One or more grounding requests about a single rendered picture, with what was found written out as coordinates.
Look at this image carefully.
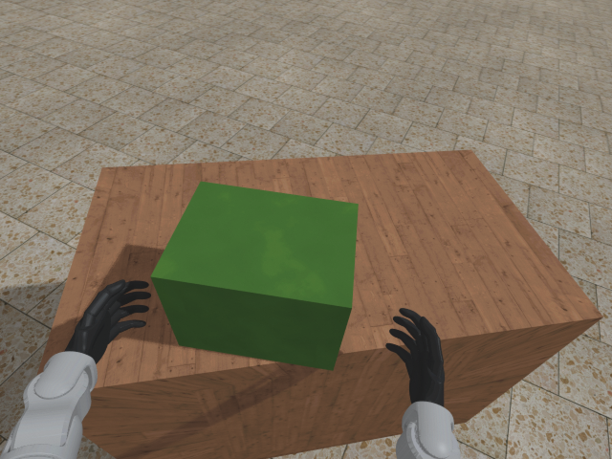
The right robot hand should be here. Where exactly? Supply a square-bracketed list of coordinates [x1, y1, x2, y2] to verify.
[385, 308, 445, 407]

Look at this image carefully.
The pedestal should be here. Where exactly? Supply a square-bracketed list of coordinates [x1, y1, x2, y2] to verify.
[36, 150, 603, 459]

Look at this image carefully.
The carton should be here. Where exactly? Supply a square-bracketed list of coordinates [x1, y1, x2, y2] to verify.
[150, 182, 359, 371]

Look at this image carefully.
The left robot hand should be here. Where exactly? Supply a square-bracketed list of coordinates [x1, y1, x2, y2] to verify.
[64, 279, 151, 364]

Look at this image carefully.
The left robot forearm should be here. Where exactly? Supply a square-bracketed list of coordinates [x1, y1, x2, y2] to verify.
[0, 351, 98, 459]

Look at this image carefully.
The right robot forearm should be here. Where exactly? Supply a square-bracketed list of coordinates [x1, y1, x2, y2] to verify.
[396, 401, 461, 459]

